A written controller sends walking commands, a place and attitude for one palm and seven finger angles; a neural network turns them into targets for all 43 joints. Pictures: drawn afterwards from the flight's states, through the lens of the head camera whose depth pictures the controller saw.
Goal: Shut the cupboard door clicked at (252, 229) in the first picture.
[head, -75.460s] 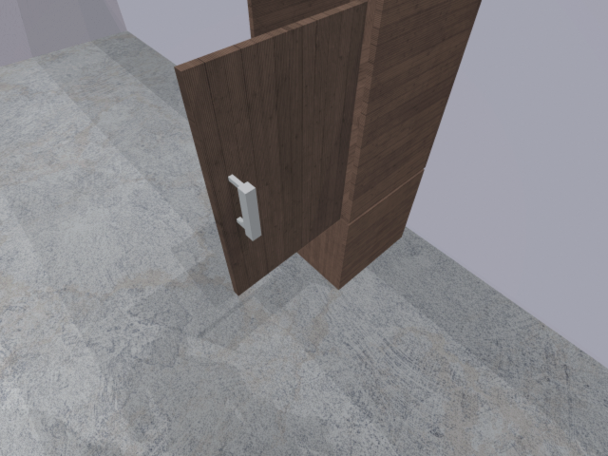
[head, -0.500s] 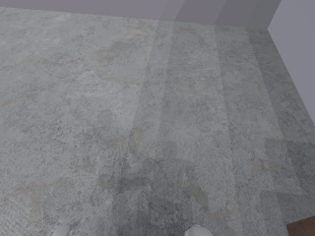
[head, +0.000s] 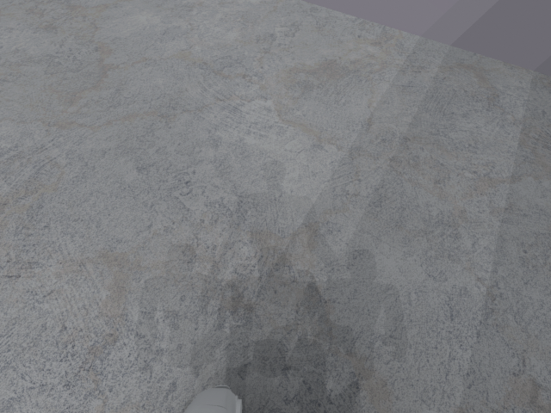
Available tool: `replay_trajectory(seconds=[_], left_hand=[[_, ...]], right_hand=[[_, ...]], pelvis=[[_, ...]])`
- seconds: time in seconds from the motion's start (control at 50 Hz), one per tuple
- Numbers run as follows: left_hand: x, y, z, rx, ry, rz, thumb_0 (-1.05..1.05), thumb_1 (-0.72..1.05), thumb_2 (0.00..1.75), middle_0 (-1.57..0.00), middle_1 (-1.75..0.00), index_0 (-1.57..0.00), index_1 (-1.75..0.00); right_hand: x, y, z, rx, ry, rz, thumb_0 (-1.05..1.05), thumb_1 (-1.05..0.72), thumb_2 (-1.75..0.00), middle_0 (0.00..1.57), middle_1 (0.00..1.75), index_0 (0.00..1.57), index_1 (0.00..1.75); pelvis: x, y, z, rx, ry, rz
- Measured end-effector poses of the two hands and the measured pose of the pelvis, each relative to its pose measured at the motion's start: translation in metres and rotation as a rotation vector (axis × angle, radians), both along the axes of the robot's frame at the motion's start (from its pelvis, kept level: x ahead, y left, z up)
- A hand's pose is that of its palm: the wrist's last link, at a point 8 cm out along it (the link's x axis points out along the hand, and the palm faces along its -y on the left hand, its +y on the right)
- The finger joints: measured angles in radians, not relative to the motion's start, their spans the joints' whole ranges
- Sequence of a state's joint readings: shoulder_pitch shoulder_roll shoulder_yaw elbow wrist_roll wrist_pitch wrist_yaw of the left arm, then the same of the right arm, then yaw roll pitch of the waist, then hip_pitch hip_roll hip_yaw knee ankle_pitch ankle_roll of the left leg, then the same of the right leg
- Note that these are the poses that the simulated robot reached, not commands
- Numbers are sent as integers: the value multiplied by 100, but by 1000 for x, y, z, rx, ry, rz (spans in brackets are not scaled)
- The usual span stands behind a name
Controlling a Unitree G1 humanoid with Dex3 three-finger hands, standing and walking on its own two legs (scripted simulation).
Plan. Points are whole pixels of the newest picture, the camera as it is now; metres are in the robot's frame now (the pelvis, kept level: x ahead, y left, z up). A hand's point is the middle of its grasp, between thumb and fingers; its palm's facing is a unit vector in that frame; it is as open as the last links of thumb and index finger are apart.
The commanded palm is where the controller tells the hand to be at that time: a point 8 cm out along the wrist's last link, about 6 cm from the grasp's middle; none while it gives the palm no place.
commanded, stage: walk to a spot facing it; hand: left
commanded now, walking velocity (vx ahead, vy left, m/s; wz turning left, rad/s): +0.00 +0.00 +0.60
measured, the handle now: out of the picture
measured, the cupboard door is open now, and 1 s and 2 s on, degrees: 0 0 0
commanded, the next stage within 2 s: turn to face it in 0.14 s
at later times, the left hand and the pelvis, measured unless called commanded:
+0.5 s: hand out of the picture +0.10 +0.20 -0.16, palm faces +0.11 -0.96 -0.24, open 7.4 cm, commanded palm none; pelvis +0.05 -0.01 +0.00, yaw +3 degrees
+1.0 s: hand (148, 381) +0.17 +0.22 -0.17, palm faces -0.14 -0.97 -0.19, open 7.4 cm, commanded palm none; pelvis +0.06 +0.03 +0.01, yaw -12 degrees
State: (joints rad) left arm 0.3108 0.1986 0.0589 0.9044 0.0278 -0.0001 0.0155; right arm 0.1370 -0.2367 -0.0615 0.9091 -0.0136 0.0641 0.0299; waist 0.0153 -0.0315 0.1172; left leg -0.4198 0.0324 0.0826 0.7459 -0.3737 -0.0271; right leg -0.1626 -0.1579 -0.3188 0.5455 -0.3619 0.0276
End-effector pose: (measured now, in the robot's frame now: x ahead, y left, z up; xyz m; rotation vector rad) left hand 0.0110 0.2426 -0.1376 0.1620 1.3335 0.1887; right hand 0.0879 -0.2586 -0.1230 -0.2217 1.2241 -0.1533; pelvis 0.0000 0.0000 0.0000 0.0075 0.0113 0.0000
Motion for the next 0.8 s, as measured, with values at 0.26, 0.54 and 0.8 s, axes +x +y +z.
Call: replay_trajectory(seconds=[0.26,0.54,0.8], left_hand=[[36,51,2,27,-83,104,1,91,90,-19,-30,-20,-29],[73,-10,8,5,-87,13,0,91,90,-19,-30,-20,-29],[77,10,-17,-51,33,-35,1,91,90,-20,-30,-21,-30]], right_hand=[[80,47,20,-34,-124,165,0,-90,-90,20,30,20,30],[41,27,-18,76,-12,8,0,-90,-90,20,30,20,30],[3,15,2,-65,40,-134,1,-91,-90,20,30,20,30]], pelvis=[[21,22,4,-39,0,119],[53,-7,-1,-5,-11,45],[54,16,-3,-23,11,-76]])
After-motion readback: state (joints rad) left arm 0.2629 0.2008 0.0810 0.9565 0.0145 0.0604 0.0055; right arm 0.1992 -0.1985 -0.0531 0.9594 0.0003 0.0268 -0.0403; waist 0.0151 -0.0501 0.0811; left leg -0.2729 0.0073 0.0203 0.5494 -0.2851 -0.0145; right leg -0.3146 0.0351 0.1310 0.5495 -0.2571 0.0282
